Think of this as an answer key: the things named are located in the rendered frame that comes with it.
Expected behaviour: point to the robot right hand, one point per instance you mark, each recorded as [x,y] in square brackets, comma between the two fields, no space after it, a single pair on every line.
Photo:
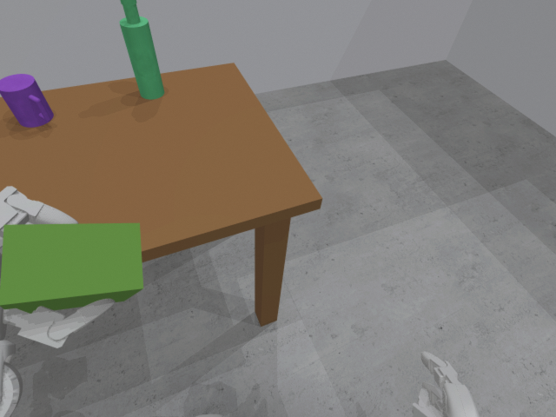
[455,400]

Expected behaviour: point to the robot left hand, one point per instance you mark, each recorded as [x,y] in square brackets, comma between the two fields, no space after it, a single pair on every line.
[43,325]

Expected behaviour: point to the table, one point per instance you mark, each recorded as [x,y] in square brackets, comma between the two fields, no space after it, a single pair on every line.
[202,162]

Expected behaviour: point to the sponge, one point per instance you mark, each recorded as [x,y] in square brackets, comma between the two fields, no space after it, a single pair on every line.
[61,266]

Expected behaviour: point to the robot left forearm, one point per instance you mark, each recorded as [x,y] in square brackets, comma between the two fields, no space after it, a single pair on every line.
[11,383]

